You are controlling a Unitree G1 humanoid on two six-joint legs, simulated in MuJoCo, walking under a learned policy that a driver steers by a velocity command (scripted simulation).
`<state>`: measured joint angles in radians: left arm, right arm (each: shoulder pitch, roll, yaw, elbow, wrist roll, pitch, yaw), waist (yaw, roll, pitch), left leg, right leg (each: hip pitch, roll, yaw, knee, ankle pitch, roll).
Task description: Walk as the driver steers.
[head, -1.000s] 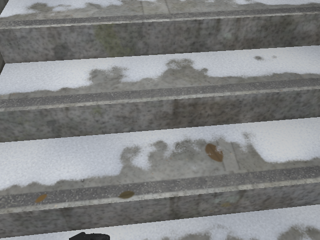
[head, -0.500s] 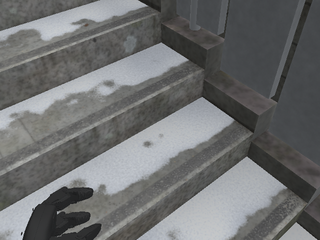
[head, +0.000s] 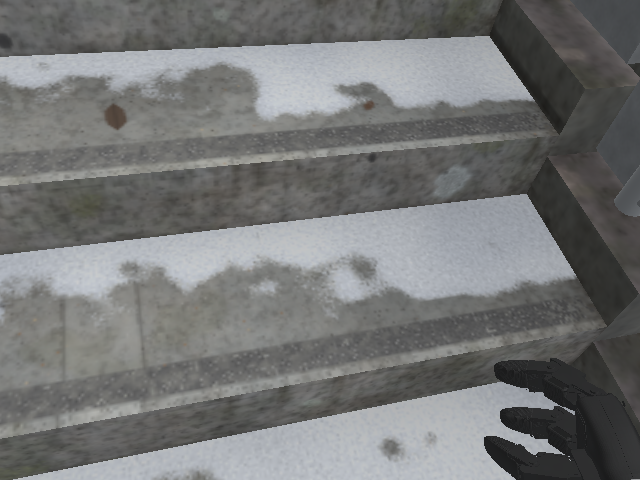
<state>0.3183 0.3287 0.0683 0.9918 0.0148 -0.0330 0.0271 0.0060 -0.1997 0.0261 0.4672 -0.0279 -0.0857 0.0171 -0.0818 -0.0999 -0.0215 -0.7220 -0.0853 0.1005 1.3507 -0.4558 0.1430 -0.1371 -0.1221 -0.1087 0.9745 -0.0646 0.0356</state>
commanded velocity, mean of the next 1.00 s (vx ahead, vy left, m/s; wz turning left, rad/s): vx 1.00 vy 0.00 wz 0.61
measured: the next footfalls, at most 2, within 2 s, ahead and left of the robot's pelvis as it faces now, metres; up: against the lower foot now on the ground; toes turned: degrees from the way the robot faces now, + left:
right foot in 0.28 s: +0.38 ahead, -0.09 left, +0.15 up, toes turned +20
left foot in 0.66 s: +0.54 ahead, +0.25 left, +0.30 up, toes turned +39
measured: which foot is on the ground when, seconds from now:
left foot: down 0.00-0.24, up 0.26-0.64, down 0.66-1.00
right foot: up 0.00-0.26, down 0.28-0.68, up 0.70-1.00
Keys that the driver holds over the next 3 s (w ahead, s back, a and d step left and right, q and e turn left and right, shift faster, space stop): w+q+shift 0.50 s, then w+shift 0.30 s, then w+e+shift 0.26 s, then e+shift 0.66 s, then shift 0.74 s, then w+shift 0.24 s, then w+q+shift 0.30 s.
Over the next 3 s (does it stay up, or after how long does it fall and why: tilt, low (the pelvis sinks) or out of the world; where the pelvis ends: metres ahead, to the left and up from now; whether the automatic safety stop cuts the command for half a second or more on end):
stays up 1.34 0.21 0.74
